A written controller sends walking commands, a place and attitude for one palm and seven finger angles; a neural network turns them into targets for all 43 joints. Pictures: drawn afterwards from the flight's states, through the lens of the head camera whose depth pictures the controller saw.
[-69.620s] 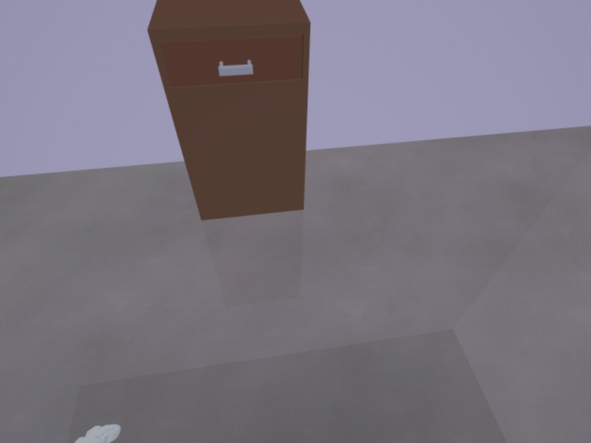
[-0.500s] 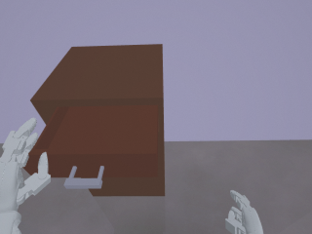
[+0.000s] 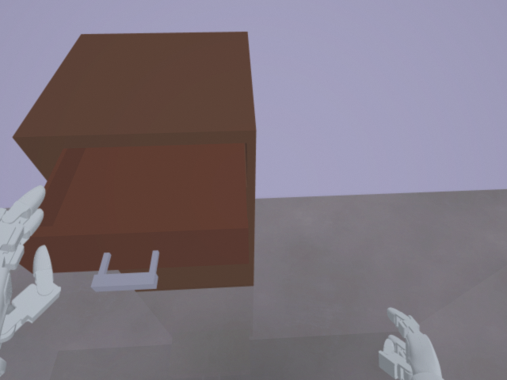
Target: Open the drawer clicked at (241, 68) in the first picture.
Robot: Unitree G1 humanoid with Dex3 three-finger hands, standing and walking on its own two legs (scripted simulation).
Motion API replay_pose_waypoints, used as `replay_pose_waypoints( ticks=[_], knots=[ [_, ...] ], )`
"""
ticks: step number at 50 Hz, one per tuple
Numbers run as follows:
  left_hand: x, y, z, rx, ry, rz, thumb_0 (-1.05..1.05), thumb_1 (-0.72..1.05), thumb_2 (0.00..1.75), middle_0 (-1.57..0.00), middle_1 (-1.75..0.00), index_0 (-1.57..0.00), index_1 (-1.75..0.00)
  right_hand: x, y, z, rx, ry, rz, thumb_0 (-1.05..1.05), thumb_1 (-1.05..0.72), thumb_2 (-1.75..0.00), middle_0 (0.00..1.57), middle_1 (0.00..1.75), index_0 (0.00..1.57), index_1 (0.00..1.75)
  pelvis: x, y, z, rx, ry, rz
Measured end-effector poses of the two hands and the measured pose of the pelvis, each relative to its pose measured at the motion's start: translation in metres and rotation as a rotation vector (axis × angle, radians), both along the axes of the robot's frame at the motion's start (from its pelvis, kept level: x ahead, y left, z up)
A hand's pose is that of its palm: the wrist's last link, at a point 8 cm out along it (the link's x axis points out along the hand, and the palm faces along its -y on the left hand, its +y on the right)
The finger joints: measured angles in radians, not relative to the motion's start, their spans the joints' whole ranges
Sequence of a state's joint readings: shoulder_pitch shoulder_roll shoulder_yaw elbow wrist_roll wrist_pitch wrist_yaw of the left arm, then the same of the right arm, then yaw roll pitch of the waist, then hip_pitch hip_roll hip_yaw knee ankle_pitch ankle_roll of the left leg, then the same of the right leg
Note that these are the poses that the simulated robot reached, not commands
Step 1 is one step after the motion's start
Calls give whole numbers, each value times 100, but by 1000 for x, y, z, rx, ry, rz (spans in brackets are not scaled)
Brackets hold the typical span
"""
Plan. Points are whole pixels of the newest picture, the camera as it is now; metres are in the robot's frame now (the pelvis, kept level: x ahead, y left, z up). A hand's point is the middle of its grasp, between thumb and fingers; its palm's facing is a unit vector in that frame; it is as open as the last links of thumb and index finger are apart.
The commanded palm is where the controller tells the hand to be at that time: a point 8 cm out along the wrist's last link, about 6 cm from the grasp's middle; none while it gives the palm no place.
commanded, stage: step back with the hand held close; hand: left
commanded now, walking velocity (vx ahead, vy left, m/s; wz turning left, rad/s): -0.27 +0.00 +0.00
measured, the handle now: (128, 269) +0.30 +0.25 -0.05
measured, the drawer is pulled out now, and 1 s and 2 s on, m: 0.21 0.21 0.21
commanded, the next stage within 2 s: stop stepping back and stand still in 1.08 s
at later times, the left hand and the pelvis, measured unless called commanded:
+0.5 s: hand out of the picture +0.12 +0.26 +0.16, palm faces +0.36 -0.83 -0.42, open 7.4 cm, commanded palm +0.06 +0.30 +0.17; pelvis -0.07 +0.02 -0.02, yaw +2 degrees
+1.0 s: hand out of the picture +0.06 +0.23 +0.16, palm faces +0.23 -0.83 -0.50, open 7.4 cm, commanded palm -0.01 +0.28 +0.17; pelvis -0.14 +0.00 -0.01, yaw -2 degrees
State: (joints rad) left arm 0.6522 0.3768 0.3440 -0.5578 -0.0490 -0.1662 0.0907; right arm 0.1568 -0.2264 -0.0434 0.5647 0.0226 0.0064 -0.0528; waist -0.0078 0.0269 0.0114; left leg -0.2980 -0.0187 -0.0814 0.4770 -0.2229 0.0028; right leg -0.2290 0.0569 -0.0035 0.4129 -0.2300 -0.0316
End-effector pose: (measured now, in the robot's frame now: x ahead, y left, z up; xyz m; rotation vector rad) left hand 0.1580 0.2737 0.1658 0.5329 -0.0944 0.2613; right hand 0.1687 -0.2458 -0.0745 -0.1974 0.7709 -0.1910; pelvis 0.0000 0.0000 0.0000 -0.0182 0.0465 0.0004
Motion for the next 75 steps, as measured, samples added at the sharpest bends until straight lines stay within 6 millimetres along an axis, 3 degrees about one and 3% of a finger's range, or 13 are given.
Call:
replay_pose_waypoints(
  ticks=[10,20,26,34,40,45,49,52,55,60,67,71,75],
  knots=[
    [-24,18,6,28,-57,-28,1,89,90,-21,-30,-21,-30,-21,24,9,-17,-36,16,1,-90,-90,20,30,20,30,-28,15,-4,3,7,-4],
    [-61,21,6,34,-135,8,1,89,90,-21,-30,-21,-30,-47,43,-1,11,-71,84,1,-90,-90,20,30,20,30,-56,16,-15,-16,1,11],
    [-76,25,8,-4,-206,2,1,89,90,-21,-30,-21,-30,-72,39,-8,-33,-10,75,1,-90,-90,20,30,20,30,-67,23,-17,-31,-8,28],
    [-81,34,13,44,-191,7,1,89,90,-21,-30,-21,-30,-94,43,-4,-13,-34,49,1,-90,-90,20,30,20,30,-82,22,-13,-32,21,-2],
    [-87,1,6,27,-149,-87,1,89,90,-21,-30,-20,-30,-105,38,-14,17,-45,95,1,-90,-90,20,30,20,30,-111,8,-17,-26,47,-49],
    [-109,-20,11,44,-125,-179,1,89,90,-21,-30,-21,-30,-128,22,-11,29,-22,41,1,-90,-90,20,30,20,30,-131,0,-13,-32,29,-39],
    [-126,-9,13,61,-124,-134,1,88,90,-22,-30,-21,-30,-144,9,-2,-25,-5,3,1,-90,-90,20,30,20,30,-139,0,-10,-13,49,-35],
    [-136,-1,9,36,-120,-95,1,89,90,-21,-30,-21,-30,-156,5,3,-37,1,-14,1,-90,-90,20,30,20,30,-156,1,-7,9,41,-30],
    [-151,-5,6,5,-83,-85,1,89,90,-21,-30,-21,-30,-172,4,11,-30,-38,5,1,-90,-90,20,30,20,30,-177,-1,-4,7,35,-41],
    [-193,-27,9,-8,-61,-117,1,89,90,-21,-30,-21,-30,-210,3,14,-1,-91,22,1,-90,-90,20,30,20,30,-213,-11,-3,2,21,-62],
    [-264,-48,12,63,-56,-63,1,89,90,-21,-30,-21,-30,-275,-16,-11,40,-66,45,1,-90,-90,20,30,20,30,-269,-39,-15,16,-3,-34],
    [-297,-50,17,12,-98,19,1,89,90,-21,-30,-21,-30,-320,-34,-17,33,35,25,1,-90,-90,20,30,20,30,-282,-48,-4,43,-14,-22],
    [-312,-50,15,-24,-133,78,1,89,90,-21,-30,-21,-30,-351,-52,-16,-5,71,2,1,-90,-90,20,30,20,30,-292,-52,3,62,-12,7]
  ],
)
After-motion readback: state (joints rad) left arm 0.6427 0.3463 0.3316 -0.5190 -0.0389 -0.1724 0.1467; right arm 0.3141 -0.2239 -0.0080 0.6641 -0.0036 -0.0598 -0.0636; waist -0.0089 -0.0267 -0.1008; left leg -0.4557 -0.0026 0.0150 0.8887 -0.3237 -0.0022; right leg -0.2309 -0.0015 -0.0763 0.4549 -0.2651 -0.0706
